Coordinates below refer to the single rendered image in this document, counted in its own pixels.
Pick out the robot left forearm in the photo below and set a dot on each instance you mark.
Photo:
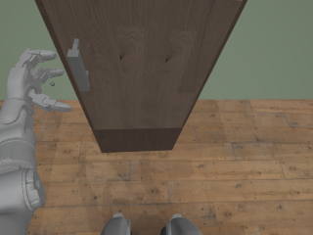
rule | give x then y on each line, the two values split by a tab
17	139

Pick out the robot left upper arm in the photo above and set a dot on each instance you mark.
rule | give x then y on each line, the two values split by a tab
21	194

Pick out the handle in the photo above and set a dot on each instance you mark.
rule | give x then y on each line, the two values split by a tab
76	63

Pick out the cupboard door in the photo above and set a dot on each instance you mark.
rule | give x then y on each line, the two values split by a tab
147	59

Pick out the left robot shin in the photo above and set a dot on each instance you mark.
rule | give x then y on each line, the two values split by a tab
119	214

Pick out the robot left hand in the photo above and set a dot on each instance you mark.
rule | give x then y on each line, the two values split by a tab
21	81

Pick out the left robot thigh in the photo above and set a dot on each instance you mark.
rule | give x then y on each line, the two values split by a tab
117	226

